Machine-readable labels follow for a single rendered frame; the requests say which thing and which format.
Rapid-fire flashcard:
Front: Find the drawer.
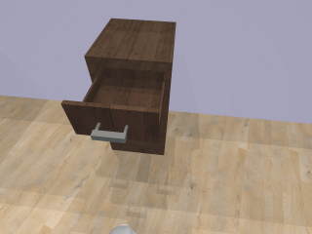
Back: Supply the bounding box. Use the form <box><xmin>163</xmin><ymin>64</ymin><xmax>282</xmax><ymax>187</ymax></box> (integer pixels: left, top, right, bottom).
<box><xmin>61</xmin><ymin>66</ymin><xmax>167</xmax><ymax>142</ymax></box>

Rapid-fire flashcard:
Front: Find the cabinet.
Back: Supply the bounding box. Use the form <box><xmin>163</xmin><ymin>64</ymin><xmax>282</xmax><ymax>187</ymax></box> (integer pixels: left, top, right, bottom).
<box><xmin>84</xmin><ymin>18</ymin><xmax>176</xmax><ymax>155</ymax></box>

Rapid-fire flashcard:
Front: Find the handle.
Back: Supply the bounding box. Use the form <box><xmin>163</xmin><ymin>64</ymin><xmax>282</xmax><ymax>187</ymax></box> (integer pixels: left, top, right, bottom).
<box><xmin>91</xmin><ymin>122</ymin><xmax>129</xmax><ymax>143</ymax></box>

